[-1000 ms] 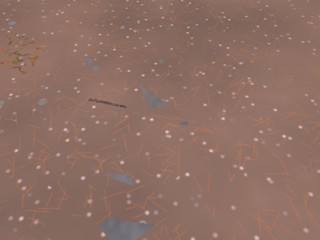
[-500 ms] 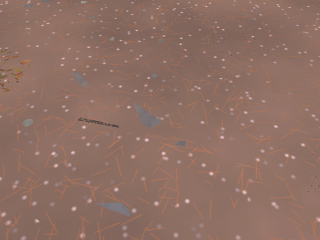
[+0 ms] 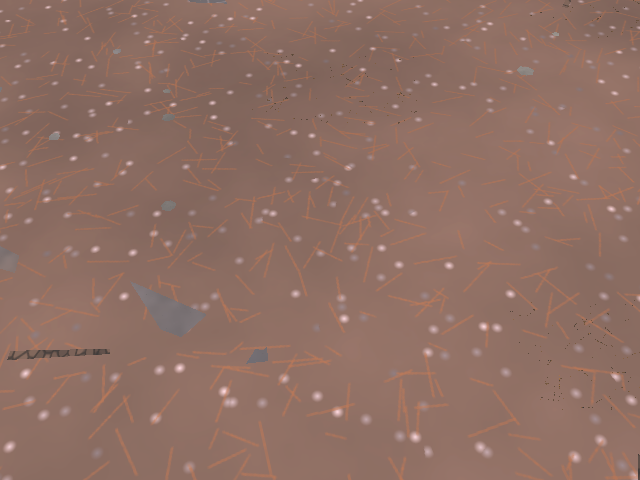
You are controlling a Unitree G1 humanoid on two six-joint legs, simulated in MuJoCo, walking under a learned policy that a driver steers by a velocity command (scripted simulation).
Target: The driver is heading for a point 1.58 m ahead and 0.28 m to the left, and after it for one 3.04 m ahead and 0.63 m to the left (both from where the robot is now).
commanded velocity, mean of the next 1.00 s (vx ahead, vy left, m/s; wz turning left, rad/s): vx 0.50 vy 0.00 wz -0.06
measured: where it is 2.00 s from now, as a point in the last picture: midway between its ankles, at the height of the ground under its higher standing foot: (290, 231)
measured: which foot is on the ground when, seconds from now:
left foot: down 0.00-0.00, up 0.02-0.50, down 0.52-1.00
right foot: down 0.00-0.52, up 0.54-0.98, down 1.00-1.00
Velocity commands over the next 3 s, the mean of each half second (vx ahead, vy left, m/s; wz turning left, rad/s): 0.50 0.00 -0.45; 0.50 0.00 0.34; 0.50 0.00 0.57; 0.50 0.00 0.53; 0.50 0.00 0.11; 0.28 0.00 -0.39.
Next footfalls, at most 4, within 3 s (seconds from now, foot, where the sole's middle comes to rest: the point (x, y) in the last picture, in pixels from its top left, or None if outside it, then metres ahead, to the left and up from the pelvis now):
0.52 left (307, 461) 0.50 0.05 -0.75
1.00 right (412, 350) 0.73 -0.19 -0.75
1.52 left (271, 274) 0.96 0.13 -0.75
1.98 right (294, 176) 1.30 0.07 -0.75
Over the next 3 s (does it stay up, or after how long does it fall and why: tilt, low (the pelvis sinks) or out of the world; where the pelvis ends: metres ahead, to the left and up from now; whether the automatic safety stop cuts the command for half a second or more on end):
stays up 1.48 0.36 0.01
